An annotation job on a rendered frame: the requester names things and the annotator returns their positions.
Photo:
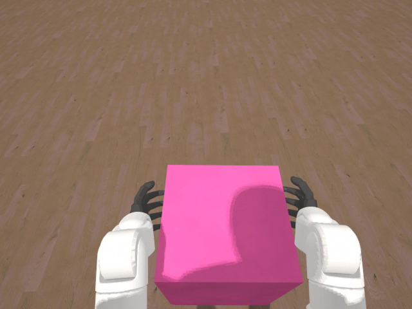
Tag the left robot hand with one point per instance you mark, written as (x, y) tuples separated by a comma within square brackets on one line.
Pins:
[(141, 199)]

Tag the carton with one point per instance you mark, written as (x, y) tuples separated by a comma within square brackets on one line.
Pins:
[(225, 236)]

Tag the right robot hand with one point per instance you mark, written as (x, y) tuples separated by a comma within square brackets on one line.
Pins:
[(305, 195)]

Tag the robot left forearm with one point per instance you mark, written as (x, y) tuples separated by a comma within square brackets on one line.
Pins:
[(122, 264)]

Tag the robot right forearm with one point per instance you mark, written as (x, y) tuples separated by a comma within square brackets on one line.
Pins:
[(333, 260)]

